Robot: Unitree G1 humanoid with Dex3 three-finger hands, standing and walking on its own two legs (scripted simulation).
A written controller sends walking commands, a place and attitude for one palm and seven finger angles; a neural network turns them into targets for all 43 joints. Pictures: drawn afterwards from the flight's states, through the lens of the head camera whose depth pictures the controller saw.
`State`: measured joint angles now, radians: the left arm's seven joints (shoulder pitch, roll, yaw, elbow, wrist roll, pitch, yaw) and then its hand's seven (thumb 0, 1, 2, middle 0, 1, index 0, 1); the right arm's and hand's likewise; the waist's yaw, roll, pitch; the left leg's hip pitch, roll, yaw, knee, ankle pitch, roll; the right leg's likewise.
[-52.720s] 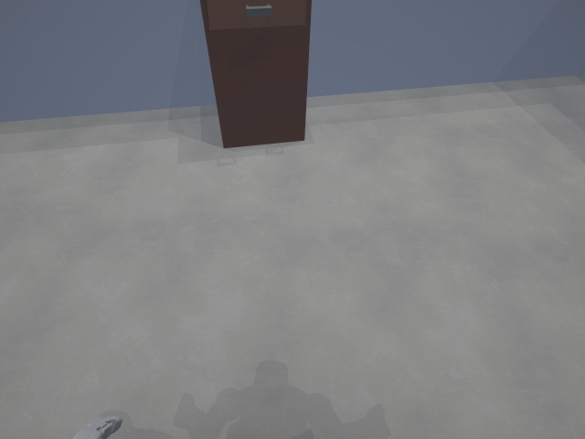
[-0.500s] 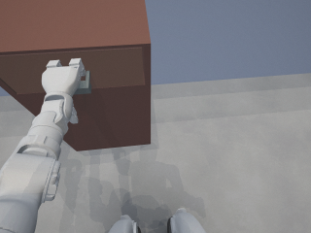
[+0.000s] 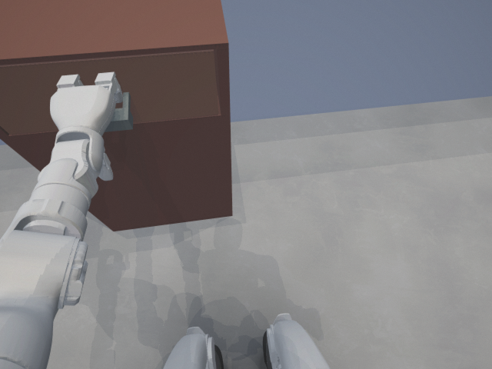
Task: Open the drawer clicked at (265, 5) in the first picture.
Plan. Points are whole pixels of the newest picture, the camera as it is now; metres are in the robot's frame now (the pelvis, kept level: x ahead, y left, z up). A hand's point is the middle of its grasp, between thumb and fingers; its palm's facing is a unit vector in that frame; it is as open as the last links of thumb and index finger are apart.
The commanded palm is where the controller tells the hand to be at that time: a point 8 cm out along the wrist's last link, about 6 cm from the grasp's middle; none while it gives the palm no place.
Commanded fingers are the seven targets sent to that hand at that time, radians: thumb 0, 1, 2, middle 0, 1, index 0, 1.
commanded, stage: lower the fingers behind the handle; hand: left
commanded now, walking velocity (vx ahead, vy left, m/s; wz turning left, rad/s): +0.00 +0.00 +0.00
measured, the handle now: (100, 110) +0.56 +0.21 +0.02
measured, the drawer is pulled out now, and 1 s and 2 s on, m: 0.00 0.00 0.00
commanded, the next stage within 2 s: lift the fingers back up to retry in 0.12 s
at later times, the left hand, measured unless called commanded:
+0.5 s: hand (98, 128) +0.52 +0.21 +0.03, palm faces -0.09 -0.01 -1.00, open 13.8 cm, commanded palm +0.51 +0.21 +0.09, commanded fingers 0.00 -0.50 0.30 -0.30 -1.20 -0.30 -1.20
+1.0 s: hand (85, 112) +0.52 +0.22 +0.07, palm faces -0.07 -0.03 -1.00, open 13.4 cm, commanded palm +0.51 +0.22 +0.13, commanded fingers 0.00 -0.50 0.30 -0.30 -1.20 -0.30 -1.20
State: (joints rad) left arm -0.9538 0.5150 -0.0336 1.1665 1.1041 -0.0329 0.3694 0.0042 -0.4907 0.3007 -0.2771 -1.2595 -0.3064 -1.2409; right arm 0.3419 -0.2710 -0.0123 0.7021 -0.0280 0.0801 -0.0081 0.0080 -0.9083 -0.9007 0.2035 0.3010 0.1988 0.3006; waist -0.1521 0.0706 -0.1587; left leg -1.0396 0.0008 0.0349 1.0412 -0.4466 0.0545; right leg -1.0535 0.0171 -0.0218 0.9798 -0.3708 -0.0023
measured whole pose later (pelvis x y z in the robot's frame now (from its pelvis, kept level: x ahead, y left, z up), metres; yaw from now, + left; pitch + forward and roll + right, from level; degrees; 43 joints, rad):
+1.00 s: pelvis +0.05 +0.00 +0.05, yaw +1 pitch +20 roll -1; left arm -0.79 0.44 -0.05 1.03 1.07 -0.05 0.32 0.00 -0.49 0.30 -0.37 -1.21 -0.40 -1.22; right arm 0.30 -0.26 -0.05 0.72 -0.02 0.12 -0.02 0.01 -0.91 -0.90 0.20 0.30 0.20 0.30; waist -0.09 0.07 -0.13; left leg -0.70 -0.01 0.02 0.76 -0.40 0.04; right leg -0.71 0.02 -0.03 0.71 -0.34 -0.01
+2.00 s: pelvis +0.04 +0.00 +0.05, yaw +0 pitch +19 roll -1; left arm -0.80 0.50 -0.01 1.06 1.09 -0.09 0.29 0.00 -0.49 0.30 -0.32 -1.20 -0.32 -1.21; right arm 0.35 -0.27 -0.05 0.71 -0.01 0.09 -0.03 0.01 -0.91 -0.90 0.20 0.30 0.20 0.30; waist -0.10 0.06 -0.12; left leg -0.71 -0.01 0.04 0.76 -0.38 0.05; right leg -0.73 0.02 -0.01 0.71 -0.31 0.00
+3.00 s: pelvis +0.05 -0.01 +0.05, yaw +1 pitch +18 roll -1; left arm -0.80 0.46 -0.04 1.05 1.08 -0.04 0.30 0.00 -0.49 0.30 -0.32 -1.20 -0.33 -1.21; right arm 0.32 -0.27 -0.05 0.72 -0.01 0.10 -0.03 0.01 -0.91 -0.90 0.20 0.30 0.20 0.30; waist -0.09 0.07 -0.12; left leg -0.66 0.00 0.03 0.72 -0.38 0.03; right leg -0.69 0.02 -0.02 0.69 -0.32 -0.02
